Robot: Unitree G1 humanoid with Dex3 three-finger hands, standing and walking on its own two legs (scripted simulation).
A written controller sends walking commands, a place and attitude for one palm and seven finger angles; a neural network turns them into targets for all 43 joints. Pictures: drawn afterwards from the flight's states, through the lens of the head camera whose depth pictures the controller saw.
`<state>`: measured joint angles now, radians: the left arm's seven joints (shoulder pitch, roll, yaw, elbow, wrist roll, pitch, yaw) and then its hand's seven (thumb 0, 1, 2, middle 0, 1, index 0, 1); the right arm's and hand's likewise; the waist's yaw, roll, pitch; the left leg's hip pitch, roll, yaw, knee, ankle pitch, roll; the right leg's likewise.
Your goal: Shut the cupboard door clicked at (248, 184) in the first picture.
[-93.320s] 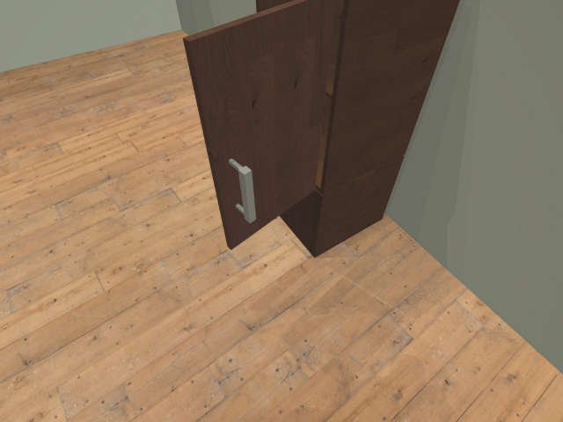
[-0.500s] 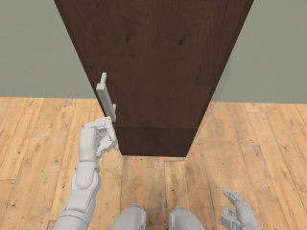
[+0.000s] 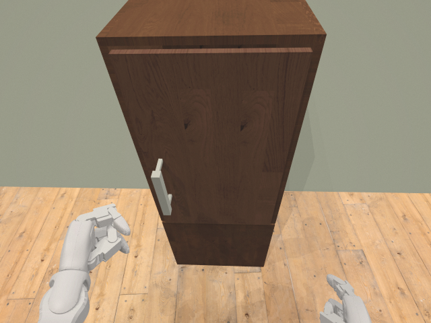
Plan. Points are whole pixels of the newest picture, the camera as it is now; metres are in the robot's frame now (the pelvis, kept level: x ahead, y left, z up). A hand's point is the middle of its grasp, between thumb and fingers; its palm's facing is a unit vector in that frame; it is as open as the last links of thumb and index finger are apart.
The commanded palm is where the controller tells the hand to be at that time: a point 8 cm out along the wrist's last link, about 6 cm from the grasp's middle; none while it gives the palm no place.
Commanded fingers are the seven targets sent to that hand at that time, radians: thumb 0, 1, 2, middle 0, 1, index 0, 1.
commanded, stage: draw the hand back to the body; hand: left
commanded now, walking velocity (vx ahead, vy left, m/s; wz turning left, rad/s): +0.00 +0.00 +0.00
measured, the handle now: (163, 188) +0.47 +0.17 -0.08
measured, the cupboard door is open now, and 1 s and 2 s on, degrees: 0 0 0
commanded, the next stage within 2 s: step back with the hand held close in 0.90 s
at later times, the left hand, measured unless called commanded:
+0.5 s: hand (6, 227) +0.20 +0.28 +0.18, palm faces +0.42 -0.81 -0.41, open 5.9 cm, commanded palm +0.15 +0.32 +0.21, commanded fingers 0.00 0.90 0.90 -0.20 -0.30 -0.20 -0.30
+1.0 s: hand out of the picture +0.19 +0.28 +0.19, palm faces +0.45 -0.80 -0.40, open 7.4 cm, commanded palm +0.14 +0.32 +0.21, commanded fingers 0.00 0.90 0.90 -0.20 -0.30 -0.20 -0.30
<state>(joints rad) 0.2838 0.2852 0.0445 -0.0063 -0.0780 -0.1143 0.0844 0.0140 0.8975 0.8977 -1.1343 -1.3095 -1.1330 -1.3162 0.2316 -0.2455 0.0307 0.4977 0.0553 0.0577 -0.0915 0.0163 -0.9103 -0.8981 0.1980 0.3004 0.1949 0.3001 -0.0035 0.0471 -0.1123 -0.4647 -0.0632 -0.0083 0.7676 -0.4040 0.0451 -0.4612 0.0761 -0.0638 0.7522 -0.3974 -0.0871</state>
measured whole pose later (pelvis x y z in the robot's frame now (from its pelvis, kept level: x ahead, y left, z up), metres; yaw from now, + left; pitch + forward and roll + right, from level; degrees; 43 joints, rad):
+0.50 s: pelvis +0.01 +0.02 +0.03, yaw +1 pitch -2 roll +0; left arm 0.45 0.36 0.29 -0.36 -0.09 -0.04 0.10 0.01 0.89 0.90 -0.47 -0.58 -0.47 -0.59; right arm 0.20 -0.22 0.05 0.59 0.03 -0.06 -0.05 0.02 -0.91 -0.90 0.20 0.30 0.20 0.30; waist 0.07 0.09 -0.04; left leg -0.14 -0.09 -0.02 0.46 -0.28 0.07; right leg -0.13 0.06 -0.05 0.44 -0.28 -0.06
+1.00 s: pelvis +0.00 +0.02 +0.03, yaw +0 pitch -4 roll +0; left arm 0.46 0.36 0.34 -0.35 -0.09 -0.08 0.10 0.01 0.89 0.90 -0.22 -0.30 -0.21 -0.31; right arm 0.21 -0.23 0.03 0.63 0.03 -0.09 -0.05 0.02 -0.91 -0.90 0.20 0.30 0.20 0.30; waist 0.05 0.07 -0.02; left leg -0.12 -0.08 -0.01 0.44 -0.26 0.07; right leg -0.11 0.07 -0.04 0.42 -0.25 -0.06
